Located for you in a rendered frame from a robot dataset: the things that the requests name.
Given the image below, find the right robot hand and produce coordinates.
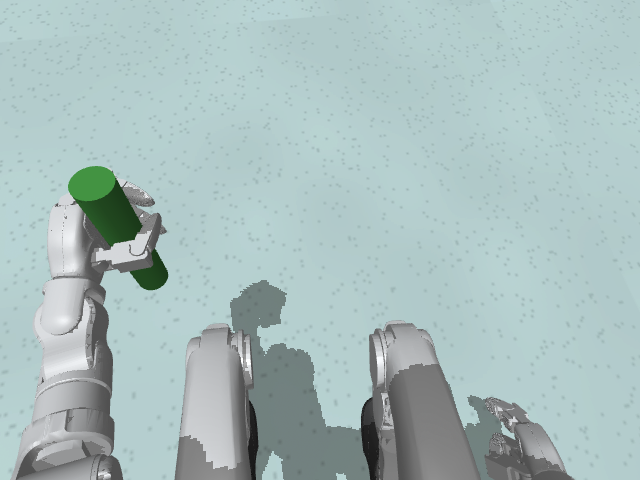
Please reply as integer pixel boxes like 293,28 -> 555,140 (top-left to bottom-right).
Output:
484,397 -> 567,480

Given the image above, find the right robot foot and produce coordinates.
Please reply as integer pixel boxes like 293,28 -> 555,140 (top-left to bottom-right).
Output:
361,397 -> 380,480

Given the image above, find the can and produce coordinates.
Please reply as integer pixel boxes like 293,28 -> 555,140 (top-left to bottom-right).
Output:
68,166 -> 168,290

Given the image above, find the left robot hand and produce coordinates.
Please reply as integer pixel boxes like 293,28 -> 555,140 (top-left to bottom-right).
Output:
47,168 -> 167,284

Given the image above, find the left robot arm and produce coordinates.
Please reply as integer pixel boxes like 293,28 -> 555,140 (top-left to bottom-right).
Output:
10,276 -> 123,480

